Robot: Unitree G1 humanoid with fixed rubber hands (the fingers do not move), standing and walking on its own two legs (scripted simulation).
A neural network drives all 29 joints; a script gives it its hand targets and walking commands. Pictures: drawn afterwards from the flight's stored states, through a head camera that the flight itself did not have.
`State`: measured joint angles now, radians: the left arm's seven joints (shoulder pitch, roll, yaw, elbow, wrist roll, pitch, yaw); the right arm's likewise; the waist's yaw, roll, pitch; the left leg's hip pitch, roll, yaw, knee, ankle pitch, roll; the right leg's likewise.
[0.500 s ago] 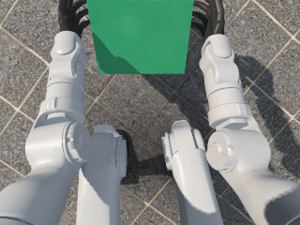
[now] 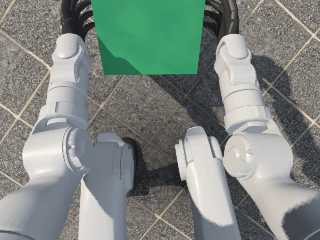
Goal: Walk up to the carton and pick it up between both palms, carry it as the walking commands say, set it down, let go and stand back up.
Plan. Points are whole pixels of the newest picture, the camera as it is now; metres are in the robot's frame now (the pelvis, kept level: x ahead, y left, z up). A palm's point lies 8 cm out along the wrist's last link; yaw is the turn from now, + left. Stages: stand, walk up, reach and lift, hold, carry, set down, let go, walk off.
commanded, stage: set down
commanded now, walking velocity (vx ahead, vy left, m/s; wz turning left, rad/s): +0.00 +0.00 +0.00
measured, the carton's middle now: (150, 28) +0.56 +0.02 -0.24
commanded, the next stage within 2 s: none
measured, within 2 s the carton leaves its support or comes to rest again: rests again in 0.80 s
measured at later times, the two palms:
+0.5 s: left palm (79, 38) +0.52 +0.17 -0.17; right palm (222, 41) +0.50 -0.14 -0.17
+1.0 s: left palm (67, 69) +0.46 +0.22 -0.21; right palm (229, 68) +0.45 -0.17 -0.22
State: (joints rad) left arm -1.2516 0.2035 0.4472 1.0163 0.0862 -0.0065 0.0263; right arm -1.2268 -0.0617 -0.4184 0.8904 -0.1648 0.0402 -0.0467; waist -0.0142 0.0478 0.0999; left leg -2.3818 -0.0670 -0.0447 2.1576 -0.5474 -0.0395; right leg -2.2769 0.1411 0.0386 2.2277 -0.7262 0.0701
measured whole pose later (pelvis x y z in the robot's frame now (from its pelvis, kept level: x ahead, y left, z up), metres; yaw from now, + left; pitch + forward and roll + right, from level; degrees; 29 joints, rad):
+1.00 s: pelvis -0.03 +0.00 -0.01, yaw +0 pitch +32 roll +0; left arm -1.25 0.44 0.01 1.11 -0.34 -0.03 0.09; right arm -1.18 -0.32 -0.01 0.94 0.22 0.01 -0.11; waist 0.00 0.02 0.45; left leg -2.25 -0.04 -0.02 2.20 -0.51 -0.03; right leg -2.17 0.10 0.02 2.27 -0.66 0.05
